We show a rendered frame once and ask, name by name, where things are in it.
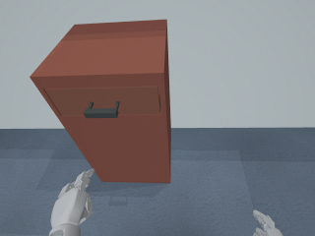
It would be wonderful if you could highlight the drawer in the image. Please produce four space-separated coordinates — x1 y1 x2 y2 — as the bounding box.
45 86 161 116

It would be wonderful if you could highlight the robot left forearm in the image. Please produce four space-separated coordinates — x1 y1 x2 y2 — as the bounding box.
48 223 81 236

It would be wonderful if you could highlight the robot right hand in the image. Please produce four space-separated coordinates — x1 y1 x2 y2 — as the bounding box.
253 209 283 236

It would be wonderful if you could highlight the handle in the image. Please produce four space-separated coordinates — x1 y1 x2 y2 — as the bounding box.
84 101 120 118

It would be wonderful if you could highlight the cabinet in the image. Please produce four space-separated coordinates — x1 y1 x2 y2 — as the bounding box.
30 19 171 184

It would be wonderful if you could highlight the robot left hand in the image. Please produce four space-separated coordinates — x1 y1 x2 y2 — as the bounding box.
50 168 95 229

